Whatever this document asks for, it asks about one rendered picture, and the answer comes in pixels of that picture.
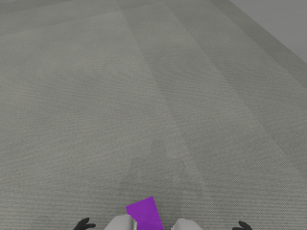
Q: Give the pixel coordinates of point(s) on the robot right hand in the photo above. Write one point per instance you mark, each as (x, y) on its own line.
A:
(244, 225)

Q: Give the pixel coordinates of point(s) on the left robot thigh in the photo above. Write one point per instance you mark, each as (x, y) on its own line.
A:
(122, 222)

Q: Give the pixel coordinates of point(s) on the right robot thigh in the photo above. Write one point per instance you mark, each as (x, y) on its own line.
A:
(186, 224)

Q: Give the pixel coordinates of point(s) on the carton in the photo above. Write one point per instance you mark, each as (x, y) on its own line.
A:
(145, 214)

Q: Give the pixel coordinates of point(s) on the robot thigh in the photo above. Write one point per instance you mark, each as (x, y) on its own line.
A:
(186, 224)
(122, 222)

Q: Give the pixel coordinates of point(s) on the robot left hand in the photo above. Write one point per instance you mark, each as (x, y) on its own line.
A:
(83, 224)

